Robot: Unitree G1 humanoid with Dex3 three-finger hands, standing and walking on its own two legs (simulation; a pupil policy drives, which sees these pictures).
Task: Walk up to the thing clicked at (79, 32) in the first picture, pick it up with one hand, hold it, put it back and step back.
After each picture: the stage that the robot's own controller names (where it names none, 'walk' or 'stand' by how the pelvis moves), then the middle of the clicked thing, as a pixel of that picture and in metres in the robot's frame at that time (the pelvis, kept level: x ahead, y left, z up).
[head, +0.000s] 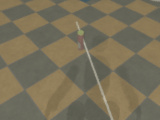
stand; (80, 40) +1.44 +0.03 -0.66
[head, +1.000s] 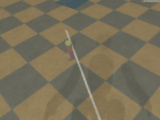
walk; (69, 50) +1.30 +0.25 -0.64
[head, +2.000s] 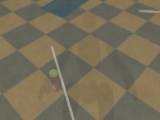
walk; (55, 81) +0.82 +0.28 -0.64
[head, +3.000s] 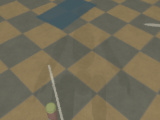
walk; (52, 114) +0.52 +0.21 -0.64
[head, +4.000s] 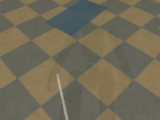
stand; out of the picture +0.40 +0.18 -0.65
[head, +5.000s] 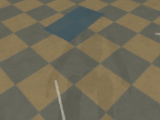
stand; out of the picture +0.39 +0.19 -0.66
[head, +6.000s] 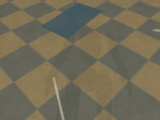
stand; out of the picture +0.41 +0.20 -0.66
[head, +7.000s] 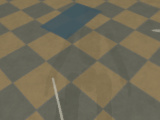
stand; out of the picture +0.40 +0.21 -0.66
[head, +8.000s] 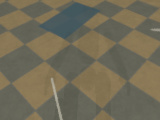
stand; out of the picture +0.39 +0.21 -0.66
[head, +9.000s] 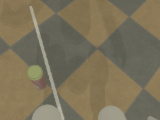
go down; (38, 78) +0.45 +0.21 -0.40
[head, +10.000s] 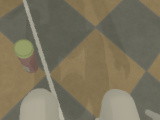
go down; (28, 58) +0.47 +0.24 -0.28
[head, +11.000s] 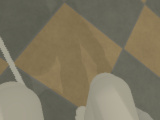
close in; out of the picture +0.45 +0.28 -0.17
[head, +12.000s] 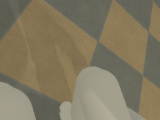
close; out of the picture +0.45 +0.30 -0.16
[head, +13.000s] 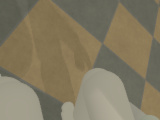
lift; out of the picture +0.38 +0.28 -0.16
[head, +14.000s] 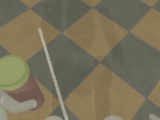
lift; (24, 89) +0.32 +0.18 +0.04
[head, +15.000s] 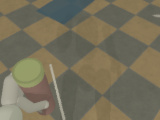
hold; (38, 91) +0.31 +0.15 +0.06
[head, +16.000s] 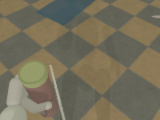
hold; (42, 93) +0.32 +0.14 +0.04
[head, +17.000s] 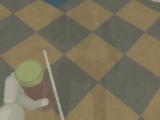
crouch; (38, 90) +0.33 +0.15 +0.00
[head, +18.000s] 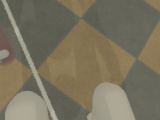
lower; out of the picture +0.46 +0.23 -0.05
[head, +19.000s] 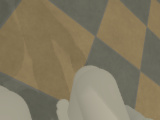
lower; out of the picture +0.43 +0.29 -0.16
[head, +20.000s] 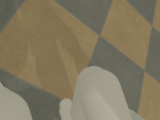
lower; out of the picture +0.43 +0.30 -0.16
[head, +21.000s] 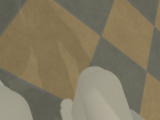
lower; out of the picture +0.42 +0.30 -0.16
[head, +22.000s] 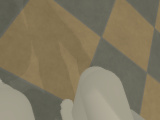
lower; out of the picture +0.41 +0.29 -0.16
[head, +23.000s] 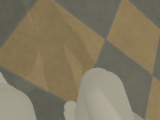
open; out of the picture +0.42 +0.27 -0.17
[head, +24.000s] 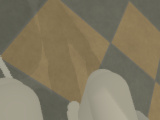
stand; out of the picture +0.42 +0.26 -0.17
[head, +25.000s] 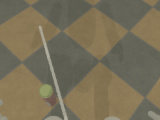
walk; (48, 96) +0.42 +0.19 -0.46
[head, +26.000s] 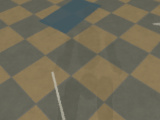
stand; out of the picture +0.39 +0.18 -0.60
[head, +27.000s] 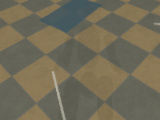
stand; out of the picture +0.38 +0.17 -0.60
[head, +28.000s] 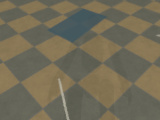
stand; out of the picture +0.41 +0.15 -0.65
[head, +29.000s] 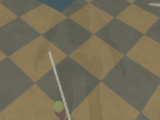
walk; (59, 111) +0.44 +0.14 -0.64
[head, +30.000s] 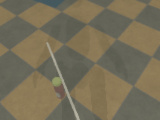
walk; (58, 88) +0.64 +0.22 -0.63
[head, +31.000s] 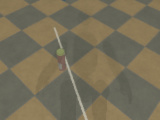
stand; (61, 60) +0.98 +0.20 -0.63
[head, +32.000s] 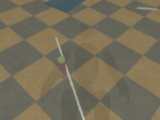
stand; (62, 67) +1.01 +0.20 -0.65
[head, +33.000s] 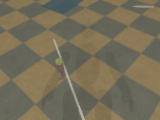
stand; (60, 69) +1.01 +0.23 -0.66
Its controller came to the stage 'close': yes
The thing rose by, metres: 0.68
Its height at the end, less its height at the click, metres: +0.00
